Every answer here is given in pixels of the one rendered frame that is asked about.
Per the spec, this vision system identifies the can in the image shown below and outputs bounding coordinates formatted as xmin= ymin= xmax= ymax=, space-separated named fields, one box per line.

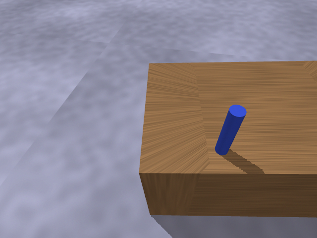
xmin=215 ymin=105 xmax=247 ymax=155

